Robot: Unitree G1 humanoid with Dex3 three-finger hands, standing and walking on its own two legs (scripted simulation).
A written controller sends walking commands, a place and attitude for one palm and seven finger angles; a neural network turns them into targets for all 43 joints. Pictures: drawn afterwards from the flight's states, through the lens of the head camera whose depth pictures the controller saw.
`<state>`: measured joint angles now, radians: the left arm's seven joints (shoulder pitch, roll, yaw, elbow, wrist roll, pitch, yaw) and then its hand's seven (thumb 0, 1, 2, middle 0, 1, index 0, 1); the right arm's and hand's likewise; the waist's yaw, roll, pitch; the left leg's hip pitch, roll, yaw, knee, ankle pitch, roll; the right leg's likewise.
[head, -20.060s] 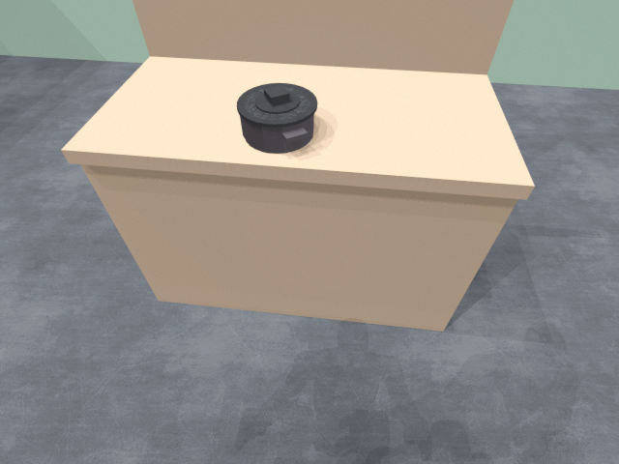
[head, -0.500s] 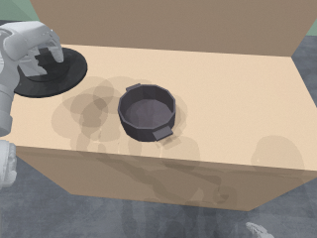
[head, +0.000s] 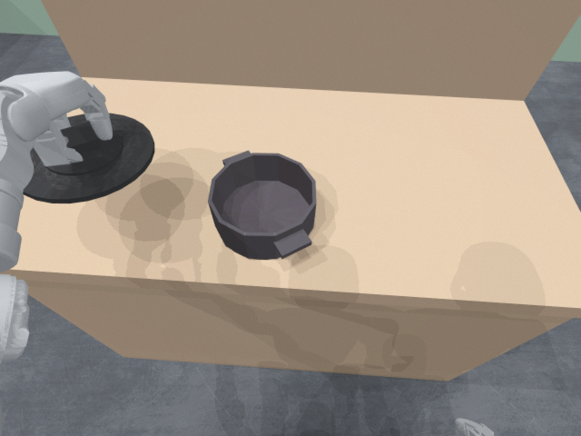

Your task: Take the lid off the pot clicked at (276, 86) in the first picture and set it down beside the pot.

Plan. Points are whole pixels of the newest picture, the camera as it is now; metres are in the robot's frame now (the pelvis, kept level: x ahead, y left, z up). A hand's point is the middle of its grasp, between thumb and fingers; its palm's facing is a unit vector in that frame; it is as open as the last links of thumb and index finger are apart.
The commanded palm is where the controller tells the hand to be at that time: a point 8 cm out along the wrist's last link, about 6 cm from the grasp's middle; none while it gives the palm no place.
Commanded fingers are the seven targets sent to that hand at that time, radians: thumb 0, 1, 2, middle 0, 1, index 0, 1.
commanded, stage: lower the lid onto the table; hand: left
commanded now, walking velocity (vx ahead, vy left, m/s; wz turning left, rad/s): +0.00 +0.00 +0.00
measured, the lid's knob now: (78, 139) +0.47 +0.30 +0.13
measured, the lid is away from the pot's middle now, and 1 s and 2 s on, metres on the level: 0.25 0.23 0.23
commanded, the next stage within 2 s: none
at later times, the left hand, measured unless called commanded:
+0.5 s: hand (85, 148) +0.45 +0.29 +0.13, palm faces -0.38 -0.04 -0.93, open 7.5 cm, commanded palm +0.46 +0.29 +0.20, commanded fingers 0.00 0.59 1.07 -0.81 -0.94 -0.85 -0.96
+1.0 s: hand (95, 175) +0.44 +0.29 +0.09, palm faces -0.44 -0.06 -0.90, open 7.5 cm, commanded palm +0.46 +0.28 +0.17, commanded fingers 0.00 0.59 1.07 -0.81 -0.94 -0.85 -0.96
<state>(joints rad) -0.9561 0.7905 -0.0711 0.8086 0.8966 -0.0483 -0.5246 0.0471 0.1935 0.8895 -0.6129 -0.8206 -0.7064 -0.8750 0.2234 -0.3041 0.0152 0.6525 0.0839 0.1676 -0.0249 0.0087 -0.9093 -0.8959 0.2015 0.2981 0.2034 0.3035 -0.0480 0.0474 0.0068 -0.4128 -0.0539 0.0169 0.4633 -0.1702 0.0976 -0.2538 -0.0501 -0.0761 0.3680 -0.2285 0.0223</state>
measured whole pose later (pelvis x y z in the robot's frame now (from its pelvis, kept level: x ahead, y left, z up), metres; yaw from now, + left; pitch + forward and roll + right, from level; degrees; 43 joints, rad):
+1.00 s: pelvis +0.01 -0.01 +0.00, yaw -1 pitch +8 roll -2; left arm -0.84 0.76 -0.03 0.89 0.92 -0.16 -0.42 0.04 0.20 0.89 -0.61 -0.82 -0.71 -0.88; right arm 0.23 -0.30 0.01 0.66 0.08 0.18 -0.06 0.01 -0.91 -0.90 0.20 0.30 0.20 0.30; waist -0.06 0.04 -0.01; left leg -0.46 -0.03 0.02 0.51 -0.20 0.08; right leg -0.30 -0.03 -0.06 0.41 -0.25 0.03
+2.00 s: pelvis +0.00 +0.00 -0.01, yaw -3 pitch +12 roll -3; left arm -0.83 0.75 -0.02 1.01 0.98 -0.20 -0.33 0.04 0.21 0.89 -0.60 -0.82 -0.71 -0.88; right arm 0.29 -0.29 0.01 0.69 0.08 0.15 -0.09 0.01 -0.91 -0.90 0.20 0.30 0.21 0.30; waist -0.09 0.04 -0.04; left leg -0.60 -0.02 0.04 0.63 -0.25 0.09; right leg -0.44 -0.02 -0.04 0.53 -0.29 0.02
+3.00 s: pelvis +0.00 +0.00 -0.03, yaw -3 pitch +14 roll -4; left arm -0.82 0.74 -0.03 1.02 1.00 -0.18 -0.28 -0.01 0.24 0.82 -0.52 -0.87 -0.58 -0.91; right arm 0.32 -0.29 0.00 0.67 0.08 0.17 -0.07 0.01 -0.91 -0.90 0.20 0.30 0.21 0.30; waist -0.09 0.04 -0.08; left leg -0.69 -0.01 0.04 0.73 -0.29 0.10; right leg -0.54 -0.01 -0.03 0.63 -0.33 0.01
